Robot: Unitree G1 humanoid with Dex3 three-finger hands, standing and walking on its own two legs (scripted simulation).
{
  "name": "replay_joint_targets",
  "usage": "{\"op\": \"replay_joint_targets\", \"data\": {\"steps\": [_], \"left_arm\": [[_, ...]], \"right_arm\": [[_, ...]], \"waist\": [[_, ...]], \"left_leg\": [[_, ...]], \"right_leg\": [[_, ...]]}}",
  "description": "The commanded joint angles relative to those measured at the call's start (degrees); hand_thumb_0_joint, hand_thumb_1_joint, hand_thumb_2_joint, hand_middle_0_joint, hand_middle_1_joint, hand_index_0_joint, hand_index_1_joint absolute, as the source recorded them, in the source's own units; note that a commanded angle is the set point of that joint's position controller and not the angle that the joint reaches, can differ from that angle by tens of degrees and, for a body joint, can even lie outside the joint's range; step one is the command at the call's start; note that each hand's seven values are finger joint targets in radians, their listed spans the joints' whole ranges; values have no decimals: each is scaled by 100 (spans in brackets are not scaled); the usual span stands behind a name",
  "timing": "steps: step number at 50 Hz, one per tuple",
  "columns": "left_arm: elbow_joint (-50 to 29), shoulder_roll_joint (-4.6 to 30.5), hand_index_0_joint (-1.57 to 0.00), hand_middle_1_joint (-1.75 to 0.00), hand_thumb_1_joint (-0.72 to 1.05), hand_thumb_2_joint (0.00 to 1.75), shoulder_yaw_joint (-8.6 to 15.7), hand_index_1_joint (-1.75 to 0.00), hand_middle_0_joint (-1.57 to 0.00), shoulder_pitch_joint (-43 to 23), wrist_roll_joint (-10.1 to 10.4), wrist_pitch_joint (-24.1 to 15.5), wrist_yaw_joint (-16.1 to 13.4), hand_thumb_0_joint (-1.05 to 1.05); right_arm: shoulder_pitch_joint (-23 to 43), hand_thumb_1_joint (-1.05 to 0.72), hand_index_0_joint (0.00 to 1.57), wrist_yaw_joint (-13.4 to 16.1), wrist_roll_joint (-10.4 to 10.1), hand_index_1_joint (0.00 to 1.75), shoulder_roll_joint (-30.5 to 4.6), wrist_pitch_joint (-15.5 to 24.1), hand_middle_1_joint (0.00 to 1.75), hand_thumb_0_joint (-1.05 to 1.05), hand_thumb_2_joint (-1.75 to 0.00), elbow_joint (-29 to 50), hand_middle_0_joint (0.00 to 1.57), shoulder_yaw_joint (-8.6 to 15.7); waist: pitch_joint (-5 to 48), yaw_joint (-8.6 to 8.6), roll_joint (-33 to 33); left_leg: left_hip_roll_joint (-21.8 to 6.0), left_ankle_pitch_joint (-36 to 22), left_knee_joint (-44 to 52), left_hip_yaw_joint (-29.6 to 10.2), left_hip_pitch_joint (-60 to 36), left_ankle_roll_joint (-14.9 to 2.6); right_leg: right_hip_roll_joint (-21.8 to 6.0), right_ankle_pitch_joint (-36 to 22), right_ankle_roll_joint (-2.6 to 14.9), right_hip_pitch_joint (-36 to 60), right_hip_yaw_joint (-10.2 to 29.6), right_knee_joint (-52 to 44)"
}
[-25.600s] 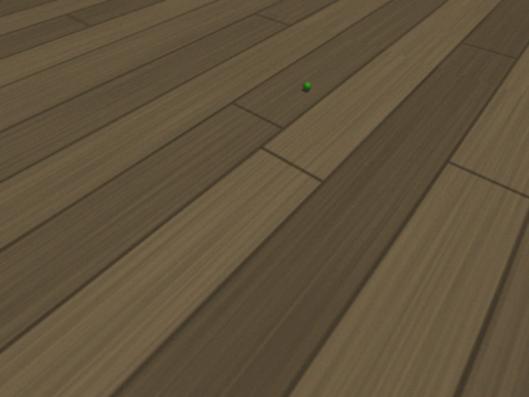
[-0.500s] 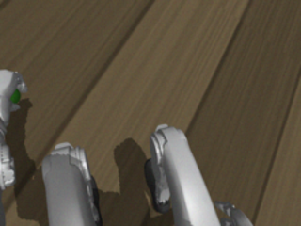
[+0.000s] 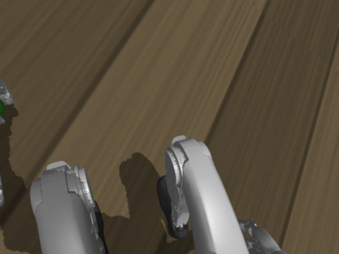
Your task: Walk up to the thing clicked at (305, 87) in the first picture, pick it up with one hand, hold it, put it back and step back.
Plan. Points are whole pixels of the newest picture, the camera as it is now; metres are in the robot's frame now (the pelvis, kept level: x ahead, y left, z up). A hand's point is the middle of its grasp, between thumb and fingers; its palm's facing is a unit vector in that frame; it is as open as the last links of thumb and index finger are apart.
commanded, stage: lower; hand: left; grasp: from above
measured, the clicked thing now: out of the picture +0.47 +0.33 -0.21
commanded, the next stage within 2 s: rest in 0.08 s
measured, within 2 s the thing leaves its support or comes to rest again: rests again in 1.08 s
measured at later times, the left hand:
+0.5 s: hand (2, 112) +0.46 +0.31 -0.23, palm faces -0.46 -0.12 -0.88, open 6.6 cm
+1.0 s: hand (6, 114) +0.46 +0.31 -0.26, palm faces -0.45 -0.12 -0.88, open 6.6 cm
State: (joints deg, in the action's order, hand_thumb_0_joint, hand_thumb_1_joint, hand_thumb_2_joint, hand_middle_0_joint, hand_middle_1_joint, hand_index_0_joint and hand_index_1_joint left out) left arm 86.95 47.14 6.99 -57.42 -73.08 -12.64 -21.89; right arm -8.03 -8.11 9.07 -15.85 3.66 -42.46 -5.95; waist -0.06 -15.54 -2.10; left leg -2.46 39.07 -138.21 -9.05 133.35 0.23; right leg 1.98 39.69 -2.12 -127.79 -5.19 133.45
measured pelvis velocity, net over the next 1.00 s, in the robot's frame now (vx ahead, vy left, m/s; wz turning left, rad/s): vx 0.00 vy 0.00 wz -0.08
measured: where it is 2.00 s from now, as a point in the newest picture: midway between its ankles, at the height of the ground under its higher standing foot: (137, 230)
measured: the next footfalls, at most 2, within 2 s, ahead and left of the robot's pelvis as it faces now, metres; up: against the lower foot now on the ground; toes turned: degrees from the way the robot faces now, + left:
none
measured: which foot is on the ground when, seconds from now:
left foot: down 0.00-1.00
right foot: down 0.00-1.00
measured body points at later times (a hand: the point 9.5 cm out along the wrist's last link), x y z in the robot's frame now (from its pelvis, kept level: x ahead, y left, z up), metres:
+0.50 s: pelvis +0.00 +0.00 -0.03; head +0.27 +0.09 +0.33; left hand +0.48 +0.32 -0.18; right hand +0.04 -0.27 -0.11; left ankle +0.07 +0.13 -0.30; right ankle +0.10 -0.12 -0.30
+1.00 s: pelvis +0.00 +0.00 -0.03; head +0.27 +0.11 +0.31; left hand +0.48 +0.32 -0.21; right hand +0.04 -0.26 -0.10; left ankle +0.07 +0.13 -0.30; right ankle +0.10 -0.12 -0.30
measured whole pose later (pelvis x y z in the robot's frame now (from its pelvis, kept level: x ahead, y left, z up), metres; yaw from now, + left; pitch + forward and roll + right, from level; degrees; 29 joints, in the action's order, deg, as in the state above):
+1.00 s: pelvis +0.00 +0.00 -0.03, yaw -4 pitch +28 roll -12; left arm 95.0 57.1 9.8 -58.2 -74.9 -13.4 -30.7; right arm -6.0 -11.4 14.8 -18.1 9.4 -40.1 -13.3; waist -7.3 -20.1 -7.3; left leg -2.2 40.5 -146.4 -14.2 135.9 0.6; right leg 3.5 39.3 -2.9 -128.8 -8.9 138.2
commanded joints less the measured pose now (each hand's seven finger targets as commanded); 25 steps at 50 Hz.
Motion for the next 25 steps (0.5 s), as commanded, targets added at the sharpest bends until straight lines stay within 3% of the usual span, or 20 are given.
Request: {"op": "replay_joint_targets", "data": {"steps": [1, 6, 7, 8, 10, 11, 13, 14, 15, 16, 18, 19, 21, 23, 25], "left_arm": [[-971, 1655, -109, -62, 73, 45, 215, -54, -101, -1935, 33, -83, -400, 0], [-1119, 1888, -110, -61, 75, 40, 355, -52, -102, -2018, -67, -127, -552, 0], [-896, 1816, -110, -61, 74, 42, 363, -53, -102, -1741, -68, -90, -591, 0], [-855, 1759, -111, -61, 76, 41, 325, -53, -102, -1815, -37, -81, -611, 0], [-1050, 1948, -109, -60, 74, 43, 413, -51, -101, -1919, -57, -66, -657, 0], [-772, 1893, -108, -60, 73, 46, 402, -52, -100, -1688, -70, -32, -672, 0], [-721, 1871, -109, -61, 75, 46, 368, -52, -101, -1828, -41, -28, -697, 0], [-894, 1983, -109, -61, 75, 47, 433, -53, -101, -1894, -50, -40, -714, 0], [-567, 1874, -109, -62, 75, 47, 337, -53, -101, -1633, -66, -3, -711, 0], [-648, 1876, -110, -62, 75, 47, 302, -53, -101, -1815, -46, -22, -708, 0], [-651, 2088, -111, -63, 77, 50, 476, -55, -103, -1690, -47, -15, -750, 0], [-386, 1887, -111, -63, 78, 50, 387, -55, -103, -1534, -18, 10, -762, 0], [-558, 2028, -112, -64, 79, 48, 333, -55, -103, -1870, -23, -62, -777, 0], [-486, 2353, -112, -63, 79, 48, 567, -54, -103, -1718, -80, -62, -801, 0], [-362, 2323, -114, -63, 82, 49, 596, -54, -105, -1594, -80, -103, -857, 0]], "right_arm": [[-1261, -91, 20, 49, 45, 30, -1512, 37, 30, 0, -90, -35, 20, 440], [-1280, -91, 20, 22, 117, 30, -1570, 90, 30, 0, -90, -61, 20, 425], [-1190, -91, 20, 21, 113, 30, -1570, 89, 30, 0, -90, -17, 20, 402], [-1170, -91, 20, 4, 129, 30, -1586, 112, 30, 0, -90, 2, 20, 404], [-1245, -90, 20, -6, 158, 30, -1594, 124, 30, 0, -90, -42, 20, 380], [-1194, -90, 20, -16, 158, 30, -1589, 120, 30, 0, -90, -31, 20, 351], [-1196, -90, 20, -29, 175, 30, -1640, 148, 30, 0, -90, -6, 20, 336], [-1280, -90, 20, -31, 204, 30, -1627, 161, 30, 0, -90, -27, 20, 303], [-1148, -90, 20, -37, 201, 30, -1609, 157, 30, 0, -90, -32, 20, 256], [-1198, -90, 20, -49, 202, 30, -1634, 175, 30, 0, -90, -32, 20, 258], [-1274, -90, 20, -70, 240, 30, -1675, 204, 30, 0, -90, -29, 20, 197], [-1186, -90, 20, -74, 242, 30, -1692, 202, 30, 0, -90, -31, 20, 185], [-1162, -90, 20, -91, 251, 30, -1734, 237, 30, 0, -90, 36, 20, 156], [-1162, -90, 20, -91, 269, 30, -1801, 267, 30, 0, -90, 82, 20, 144], [-1104, -90, 20, -100, 322, 30, -1811, 266, 30, 0, -90, 112, 20, 93]], "waist": [[3920, -52, 2093], [3924, -94, 2387], [3967, -16, 2410], [3844, -104, 2401], [3890, -122, 2356], [3877, -63, 2338], [3705, -189, 2306], [3763, -184, 2325], [3787, -113, 2235], [3764, -245, 2261], [3764, -189, 2243], [3702, -189, 2213], [3594, -324, 2371], [3615, -269, 2216], [3550, -267, 2300]], "left_leg": [[69, -1116, 1195, 521, -3060, -139], [48, -1188, 1103, 475, -3275, -94], [50, -1165, 1118, 481, -3265, -97], [54, -1095, 1072, 487, -3164, -97], [46, -1173, 987, 491, -3088, -120], [45, -1145, 1002, 490, -3004, -120], [51, -1088, 955, 460, -2944, -115], [38, -1223, 912, 455, -2953, -126], [27, -1167, 895, 442, -2917, -132], [37, -1200, 834, 451, -2888, -145], [28, -1466, 777, 441, -2890, -137], [35, -1382, 823, 408, -2910, -112], [15, -1307, 771, 368, -2904, -106], [21, -1299, 731, 368, -2786, -127], [12, -1239, 725, 374, -2733, -112]], "right_leg": [[189, -1475, 377, 1778, -526, -1207], [188, -1517, 399, 1629, -592, -1040], [204, -1501, 395, 1666, -587, -1059], [193, -1446, 401, 1597, -595, -1045], [201, -1555, 376, 1700, -601, -1043], [217, -1518, 376, 1733, -591, -1033], [206, -1451, 386, 1602, -639, -998], [216, -1612, 356, 1741, -652, -991], [246, -1567, 357, 1735, -639, -988], [243, -1639, 341, 1771, -634, -987], [235, -1879, 322, 1970, -664, -925], [242, -1733, 358, 1823, -705, -909], [259, -1686, 377, 1724, -738, -894], [270, -1695, 359, 1869, -736, -893], [282, -1628, 357, 1916, -768, -911]]}}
